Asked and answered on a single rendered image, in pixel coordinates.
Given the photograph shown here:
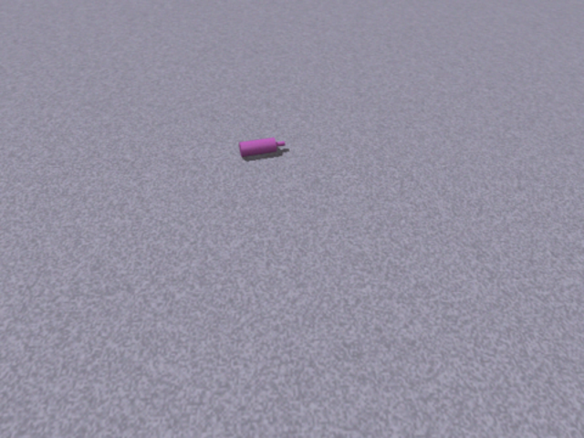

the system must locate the bottle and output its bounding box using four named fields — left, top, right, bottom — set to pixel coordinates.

left=239, top=138, right=285, bottom=157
